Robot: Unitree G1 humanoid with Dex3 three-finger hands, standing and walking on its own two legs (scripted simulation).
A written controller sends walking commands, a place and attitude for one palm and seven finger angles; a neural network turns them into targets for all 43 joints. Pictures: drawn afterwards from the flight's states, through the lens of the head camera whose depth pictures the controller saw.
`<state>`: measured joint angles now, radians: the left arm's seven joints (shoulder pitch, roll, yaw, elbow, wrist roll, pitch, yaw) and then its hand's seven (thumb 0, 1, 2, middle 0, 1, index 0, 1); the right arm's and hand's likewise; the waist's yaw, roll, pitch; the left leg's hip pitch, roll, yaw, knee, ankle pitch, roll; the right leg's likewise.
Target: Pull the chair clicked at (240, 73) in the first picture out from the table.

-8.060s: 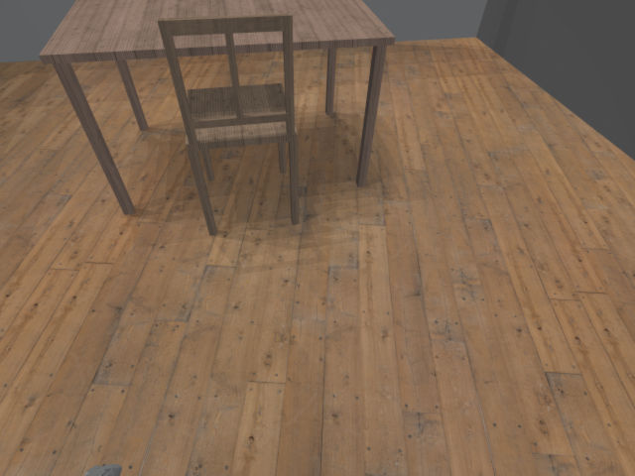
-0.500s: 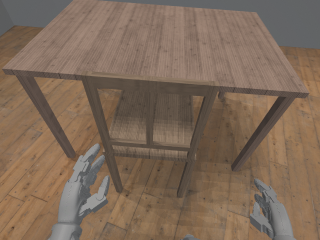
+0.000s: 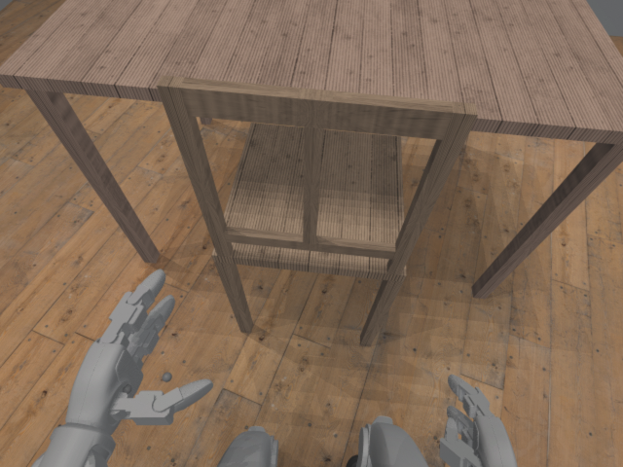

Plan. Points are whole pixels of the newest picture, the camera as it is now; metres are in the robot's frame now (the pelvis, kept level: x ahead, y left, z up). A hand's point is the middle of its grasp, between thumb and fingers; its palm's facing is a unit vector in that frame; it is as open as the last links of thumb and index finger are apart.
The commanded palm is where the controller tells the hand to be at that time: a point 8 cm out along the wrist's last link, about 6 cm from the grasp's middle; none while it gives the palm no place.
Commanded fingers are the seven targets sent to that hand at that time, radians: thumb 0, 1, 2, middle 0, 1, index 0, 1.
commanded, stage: raise the hand toward the chair's back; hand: left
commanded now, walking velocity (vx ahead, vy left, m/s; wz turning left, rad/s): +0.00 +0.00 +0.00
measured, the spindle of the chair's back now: (311, 191) +0.51 +0.03 +0.01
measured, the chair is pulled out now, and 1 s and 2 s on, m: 0.00 0.00 0.00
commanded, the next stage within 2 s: aim the fingers beside a spindle in 1.26 s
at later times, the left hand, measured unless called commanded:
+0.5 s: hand (141, 350) +0.24 +0.20 +0.05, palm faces -0.03 -1.00 -0.07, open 16.6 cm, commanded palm +0.22 +0.26 +0.05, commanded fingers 0.00 -0.50 0.30 -0.06 -0.08 -0.06 -0.08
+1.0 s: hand (137, 322) +0.27 +0.21 +0.06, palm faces -0.04 -1.00 -0.06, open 16.9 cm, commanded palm +0.24 +0.27 +0.06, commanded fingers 0.00 -0.50 0.30 -0.06 -0.08 -0.06 -0.08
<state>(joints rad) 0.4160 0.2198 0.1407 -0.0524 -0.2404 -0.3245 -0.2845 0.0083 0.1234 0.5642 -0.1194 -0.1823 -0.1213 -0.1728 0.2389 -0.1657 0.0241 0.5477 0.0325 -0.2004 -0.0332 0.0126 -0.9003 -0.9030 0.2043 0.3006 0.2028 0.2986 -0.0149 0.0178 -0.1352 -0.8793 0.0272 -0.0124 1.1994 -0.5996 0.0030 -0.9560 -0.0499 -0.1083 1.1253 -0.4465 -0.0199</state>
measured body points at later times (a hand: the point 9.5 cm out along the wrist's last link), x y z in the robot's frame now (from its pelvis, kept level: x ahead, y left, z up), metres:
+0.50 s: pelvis +0.02 +0.01 +0.01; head +0.09 +0.03 +0.46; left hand +0.24 +0.26 +0.05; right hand +0.22 -0.22 -0.05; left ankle -0.01 +0.11 -0.65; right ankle +0.06 -0.12 -0.65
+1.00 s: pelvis +0.02 +0.01 +0.02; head +0.10 +0.02 +0.46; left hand +0.26 +0.27 +0.06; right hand +0.19 -0.24 -0.05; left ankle -0.01 +0.11 -0.65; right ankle +0.06 -0.12 -0.65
